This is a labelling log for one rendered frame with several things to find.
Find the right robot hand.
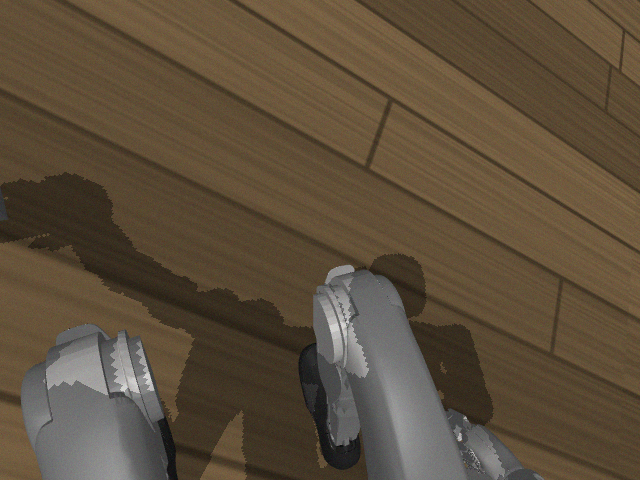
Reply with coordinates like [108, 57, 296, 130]
[445, 408, 525, 480]

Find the left robot foot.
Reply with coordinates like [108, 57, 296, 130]
[157, 414, 178, 480]

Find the right robot foot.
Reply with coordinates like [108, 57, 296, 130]
[298, 343, 361, 470]

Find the small box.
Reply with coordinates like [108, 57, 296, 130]
[0, 187, 8, 221]

